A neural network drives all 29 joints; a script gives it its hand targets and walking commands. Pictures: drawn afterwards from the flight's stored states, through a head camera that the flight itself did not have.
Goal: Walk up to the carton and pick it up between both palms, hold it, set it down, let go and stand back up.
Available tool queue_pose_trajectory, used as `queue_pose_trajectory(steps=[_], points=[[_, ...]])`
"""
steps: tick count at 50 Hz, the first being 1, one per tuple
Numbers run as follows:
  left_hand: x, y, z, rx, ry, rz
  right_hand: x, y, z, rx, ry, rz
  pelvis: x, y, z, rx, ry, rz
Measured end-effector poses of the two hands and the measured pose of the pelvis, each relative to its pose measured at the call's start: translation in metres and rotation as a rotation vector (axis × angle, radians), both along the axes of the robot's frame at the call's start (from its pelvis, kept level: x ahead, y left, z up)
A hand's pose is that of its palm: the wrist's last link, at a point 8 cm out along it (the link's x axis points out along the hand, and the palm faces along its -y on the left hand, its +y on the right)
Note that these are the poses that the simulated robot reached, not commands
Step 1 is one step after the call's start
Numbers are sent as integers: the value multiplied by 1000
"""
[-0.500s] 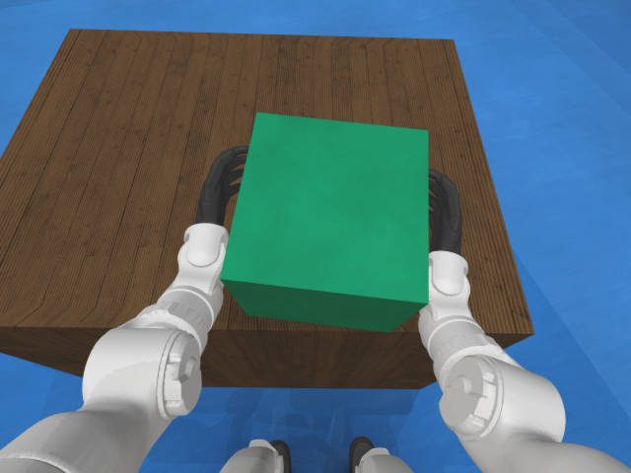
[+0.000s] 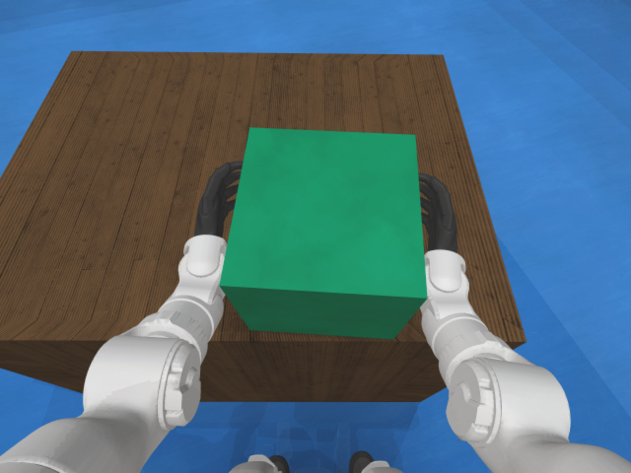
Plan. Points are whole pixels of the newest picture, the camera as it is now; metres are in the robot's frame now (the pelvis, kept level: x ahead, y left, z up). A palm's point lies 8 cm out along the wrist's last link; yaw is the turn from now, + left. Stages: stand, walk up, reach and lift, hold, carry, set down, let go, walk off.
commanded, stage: reach and lift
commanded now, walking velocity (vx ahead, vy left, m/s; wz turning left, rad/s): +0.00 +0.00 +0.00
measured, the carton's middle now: (326, 240) +0.40 +0.00 +0.00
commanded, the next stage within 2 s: hold in 1.88 s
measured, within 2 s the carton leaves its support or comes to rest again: neither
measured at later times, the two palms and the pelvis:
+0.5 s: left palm (195, 181) +0.39 +0.14 +0.14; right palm (477, 196) +0.39 -0.16 +0.13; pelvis -0.01 +0.00 +0.01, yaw +0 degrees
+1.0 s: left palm (167, 160) +0.38 +0.15 +0.19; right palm (487, 173) +0.38 -0.15 +0.18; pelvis +0.00 -0.01 +0.02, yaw +1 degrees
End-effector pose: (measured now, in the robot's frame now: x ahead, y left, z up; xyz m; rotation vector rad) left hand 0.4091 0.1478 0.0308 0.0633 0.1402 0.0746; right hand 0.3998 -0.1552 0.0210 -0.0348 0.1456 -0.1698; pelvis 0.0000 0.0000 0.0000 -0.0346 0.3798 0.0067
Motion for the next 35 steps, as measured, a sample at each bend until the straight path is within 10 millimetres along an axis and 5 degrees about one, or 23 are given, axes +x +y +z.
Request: queue_pose_trajectory(steps=[26,35], points=[[-16,-8,111,-14,32,21,-12,-8,113,24,33,7,-5,-3,15,4,-228,7],[-19,-9,135,43,93,13,-16,-9,130,26,95,11,-2,-7,21,9,-316,10]])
